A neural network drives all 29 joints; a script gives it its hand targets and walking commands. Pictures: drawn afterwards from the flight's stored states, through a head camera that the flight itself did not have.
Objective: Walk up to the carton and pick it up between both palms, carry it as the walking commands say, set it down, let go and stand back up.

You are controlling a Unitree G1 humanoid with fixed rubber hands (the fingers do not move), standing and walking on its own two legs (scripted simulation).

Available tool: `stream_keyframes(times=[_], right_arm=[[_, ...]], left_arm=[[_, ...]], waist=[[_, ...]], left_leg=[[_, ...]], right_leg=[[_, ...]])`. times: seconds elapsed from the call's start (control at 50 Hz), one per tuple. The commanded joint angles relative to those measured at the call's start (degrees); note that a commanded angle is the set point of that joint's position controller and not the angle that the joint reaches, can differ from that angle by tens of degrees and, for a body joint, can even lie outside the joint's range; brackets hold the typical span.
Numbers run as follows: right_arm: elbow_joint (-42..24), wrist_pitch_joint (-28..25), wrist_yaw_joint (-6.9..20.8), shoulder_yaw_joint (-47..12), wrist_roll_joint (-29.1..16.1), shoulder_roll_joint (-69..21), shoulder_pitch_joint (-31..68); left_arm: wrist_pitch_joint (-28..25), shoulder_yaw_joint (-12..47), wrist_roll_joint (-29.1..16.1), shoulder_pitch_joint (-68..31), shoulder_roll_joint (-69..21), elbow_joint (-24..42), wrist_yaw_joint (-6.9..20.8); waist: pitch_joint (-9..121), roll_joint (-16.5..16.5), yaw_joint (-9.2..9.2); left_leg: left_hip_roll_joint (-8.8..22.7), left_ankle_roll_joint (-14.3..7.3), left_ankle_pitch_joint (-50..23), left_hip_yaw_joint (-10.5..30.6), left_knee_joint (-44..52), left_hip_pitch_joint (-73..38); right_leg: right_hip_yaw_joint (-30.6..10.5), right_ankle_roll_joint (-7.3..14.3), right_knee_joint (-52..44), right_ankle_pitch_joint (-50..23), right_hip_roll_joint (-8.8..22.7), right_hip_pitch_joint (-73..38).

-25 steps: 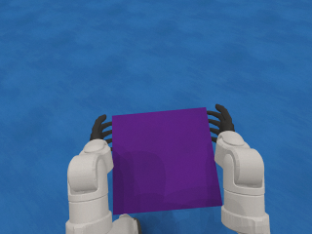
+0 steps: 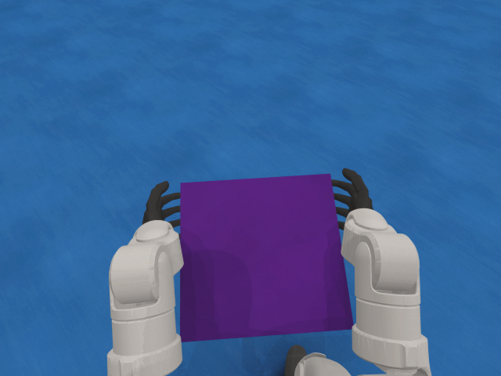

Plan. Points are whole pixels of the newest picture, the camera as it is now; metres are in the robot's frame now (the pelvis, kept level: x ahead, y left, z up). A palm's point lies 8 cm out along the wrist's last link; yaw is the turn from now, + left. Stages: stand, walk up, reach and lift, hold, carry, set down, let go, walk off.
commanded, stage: carry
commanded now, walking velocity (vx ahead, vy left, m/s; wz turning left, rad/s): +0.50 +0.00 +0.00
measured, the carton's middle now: (258, 258) +0.30 +0.02 -0.01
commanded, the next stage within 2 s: none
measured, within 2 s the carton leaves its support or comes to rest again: neither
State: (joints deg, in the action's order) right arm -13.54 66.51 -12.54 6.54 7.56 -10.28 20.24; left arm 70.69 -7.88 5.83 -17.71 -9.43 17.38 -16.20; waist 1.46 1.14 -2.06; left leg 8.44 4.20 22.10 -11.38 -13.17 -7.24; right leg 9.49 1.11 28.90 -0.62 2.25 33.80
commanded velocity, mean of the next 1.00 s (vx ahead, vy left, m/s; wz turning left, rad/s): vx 0.34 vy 0.00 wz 0.00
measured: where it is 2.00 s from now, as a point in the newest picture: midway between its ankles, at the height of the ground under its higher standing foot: (266, 220)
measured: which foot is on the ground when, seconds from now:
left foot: down 0.00-0.06, up 0.08-0.52, down 0.54-1.00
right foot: up 0.00-0.02, down 0.04-0.56, up 0.58-0.96, down 0.98-1.00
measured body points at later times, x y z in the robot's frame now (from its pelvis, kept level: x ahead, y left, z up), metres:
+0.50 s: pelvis +0.36 -0.03 +0.01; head +0.38 -0.04 +0.46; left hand +0.68 +0.10 +0.10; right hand +0.67 -0.19 +0.10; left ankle +0.47 +0.10 -0.71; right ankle +0.20 -0.10 -0.73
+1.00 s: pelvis +0.72 -0.07 -0.01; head +0.73 -0.06 +0.44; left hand +1.02 +0.10 +0.08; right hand +1.05 -0.19 +0.09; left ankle +0.52 +0.07 -0.71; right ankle +0.87 -0.13 -0.73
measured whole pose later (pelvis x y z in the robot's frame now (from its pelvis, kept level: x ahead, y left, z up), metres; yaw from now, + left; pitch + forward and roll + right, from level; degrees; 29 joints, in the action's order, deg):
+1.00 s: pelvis +0.72 -0.07 -0.01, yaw -1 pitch +3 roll +0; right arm -11.3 66.4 -11.0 6.5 9.2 -10.0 19.8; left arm 70.1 -8.5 5.4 -18.2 -9.6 14.9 -17.0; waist 1.9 -1.8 -4.2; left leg 7.5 3.1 23.2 -10.3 -33.3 -1.4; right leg 12.8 3.5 21.1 -7.8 -0.7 26.0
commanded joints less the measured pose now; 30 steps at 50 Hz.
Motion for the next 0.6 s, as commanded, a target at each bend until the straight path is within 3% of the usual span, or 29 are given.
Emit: stream_keyframes(times=[0.0,0.02,0.04,0.06,0.08,0.1,0.12,0.14,0.2,0.24,0.3,0.4,0.46,0.48,0.5,0.52,0.54,0.56,0.58], right_arm=[[2.27,2.68,21.18,-36.54,-21.16,-57.15,16.61],[1.78,2.63,21.06,-36.81,-21.42,-56.8,18.77],[2.36,2.59,21.03,-36.8,-21.12,-58.12,18.29],[4.22,2.33,21.24,-36.18,-21.03,-58.12,18.62],[3.56,2.36,20.79,-37.99,-21.54,-59.48,19.94],[2.65,1.39,20.86,-37.43,-21.8,-58.77,20.04],[1.19,0.9,20.95,-38.47,-23.44,-60.05,21.69],[-0.42,0.62,21.43,-39.39,-25.61,-61.12,24.9],[-7.98,-0.8,21.67,-42.22,-29.02,-61.56,32.42],[-5.47,-0.72,21.32,-41.04,-28.01,-61.48,29.09],[-1.55,0.1,20.8,-40.06,-26.43,-61.6,23.22],[-0.4,0.98,20.12,-40.49,-24.54,-60.23,21.3],[1.58,1.6,20.29,-40.28,-23.9,-60.16,20.34],[3.11,1.96,20.47,-39.93,-23.82,-60.41,19.09],[4.88,2.12,20.64,-39.7,-23.68,-60.92,17.44],[5.51,2.24,20.87,-39.44,-23.86,-60.52,17.6],[7.51,2.45,21.21,-38.19,-23.31,-59.57,17.1],[7.78,2.44,21.43,-37.99,-23.43,-60.13,18.12],[3.9,1.99,21.36,-37.95,-25.24,-61.0,21.76]], left_arm=[[-0.47,41.47,-25.39,-27.01,-56.74,-3.0,25.19],[-0.61,40.33,-24.76,-25.69,-56.73,-3.87,25.59],[-0.72,38.94,-24.37,-27.44,-55.95,-4.52,26.06],[-0.94,39.09,-24.64,-28.28,-56.37,-4.9,26.34],[-1.44,39.67,-25.32,-29.8,-57.62,-4.96,26.75],[-1.97,40.85,-26.84,-29.87,-59.4,-3.88,27.01],[-2.61,40.62,-26.97,-29.88,-60.28,-2.29,26.73],[-3.28,39.89,-26.51,-30.44,-61.2,-0.5,26.13],[-4.64,38.08,-25.02,-31.27,-62.46,2.67,25.09],[-4.84,37.89,-25.3,-32.77,-60.73,4.39,24.95],[-4.89,38.29,-26.07,-33.65,-57.88,7.73,24.79],[-2.51,36.4,-23.26,-24.41,-56.73,-1.05,25.24],[-1.8,36.85,-22.82,-24.81,-56.24,-1.61,25.53],[-1.63,37.35,-22.68,-25.59,-55.86,-1.28,25.42],[-1.57,37.94,-22.79,-27.11,-55.45,-0.74,25.31],[-1.54,38.38,-22.45,-27.89,-54.87,-0.68,25.06],[-1.5,38.44,-23.0,-27.66,-55.78,-1.56,25.06],[-1.77,38.15,-23.62,-28.36,-55.94,-3.6,25.34],[-1.99,38.6,-25.31,-29.89,-57.27,-2.65,25.44]], waist=[[22.42,3.6,0.33],[25.68,-2.67,-1.07],[27.9,-14.61,1.66],[26.02,-11.02,2.07],[28.76,-14.16,1.53],[27.59,-8.5,1.56],[26.1,-7.3,1.21],[24.86,-5.58,0.95],[24.76,-5.95,0.67],[24.87,-4.22,1.01],[22.69,-6.71,1.2],[18.7,-10.52,1.04],[17.77,-10.34,0.51],[19.74,-9.75,0.84],[24.25,-7.98,2.65],[28.84,-1.58,4.77],[32.39,13.78,4.07],[28.89,11.29,3.46],[28.3,4.92,4.05]], left_leg=[[-0.91,-3.07,-47.31,-7.53,-27.83,6.02],[-2.09,-2.51,-26.91,-4.0,-39.81,19.02],[-6.31,-2.24,6.81,0.23,-52.37,33.72],[-5.01,-4.49,10.24,6.58,-56.6,39.01],[-3.79,-4.36,7.14,9.68,-62.95,46.92],[-1.81,-4.82,4.06,12.18,-60.41,46.36],[-0.92,-5.17,-0.09,12.77,-55.6,43.01],[-0.68,-4.6,-2.28,12.23,-50.88,39.33],[-1.75,-3.45,-4.58,9.76,-43.34,37.85],[-1.66,-2.81,-6.39,8.87,-39.57,39.29],[-1.99,-1.96,-11.95,6.5,-32.47,40.37],[-6.25,-2.75,-19.1,-0.12,-20.14,39.27],[-10.91,-2.91,-20.04,-6.29,-10.49,35.49],[-12.42,-2.79,-22.84,-8.24,-5.96,30.28],[-11.07,-4.16,-29.19,-6.65,-2.27,17.02],[-1.83,-8.04,-38.72,4.04,-6.98,-4.05],[12.93,-14.11,-56.65,25.18,-12.59,-21.72],[17.38,-16.34,-60.62,30.97,-10.2,-21.66],[16.45,-17.69,-55.75,26.68,-9.93,-21.59]], right_leg=[[6.79,0.66,-12.03,-10.7,-6.26,-34.17],[-3.71,3.54,-9.01,-14.18,2.57,-47.41],[-24.68,7.43,-5.55,-20.7,16.36,-57.73],[-28.61,8.41,-5.11,-13.08,19.31,-55.73],[-31.17,12.26,-7.19,-8.92,22.37,-60.33],[-25.85,10.81,-9.88,-4.09,20.7,-54.46],[-22.84,9.8,-12.59,-0.59,18.75,-48.4],[-19.63,8.42,-14.18,-2.21,16.46,-42.88],[-13.15,9.16,-16.79,-2.79,16.43,-39.56],[-9.64,9.67,-16.47,-2.6,15.93,-40.94],[-6.12,9.34,-16.52,-4.11,13.94,-40.45],[-3.32,6.42,-13.77,-23.39,10.23,-44.2],[-0.77,4.7,-7.55,-44.28,8.22,-48.78],[0.66,3.55,-2.11,-48.3,7.16,-49.89],[2.59,1.74,7.36,-42.5,6.23,-44.45],[2.67,-0.76,20.91,-23.35,4.6,-24.08],[-0.63,-1.37,35.66,20.66,-1.47,-2.58],[-6.33,0.92,42.91,31.76,-2.44,4.38],[-8.62,1.92,41.89,28.52,0.2,7.92]])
